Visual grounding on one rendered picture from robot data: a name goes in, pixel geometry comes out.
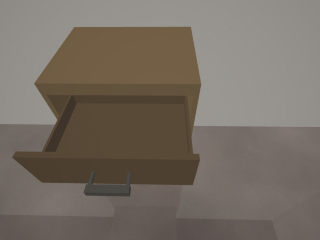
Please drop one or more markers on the handle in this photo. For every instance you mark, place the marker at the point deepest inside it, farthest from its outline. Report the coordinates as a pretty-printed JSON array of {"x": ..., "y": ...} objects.
[{"x": 107, "y": 189}]

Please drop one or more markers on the drawer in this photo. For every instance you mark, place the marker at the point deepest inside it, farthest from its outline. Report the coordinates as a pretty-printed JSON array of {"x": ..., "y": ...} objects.
[{"x": 148, "y": 136}]

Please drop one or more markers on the cabinet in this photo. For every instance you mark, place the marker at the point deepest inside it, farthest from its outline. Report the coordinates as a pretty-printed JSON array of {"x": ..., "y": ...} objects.
[{"x": 123, "y": 61}]

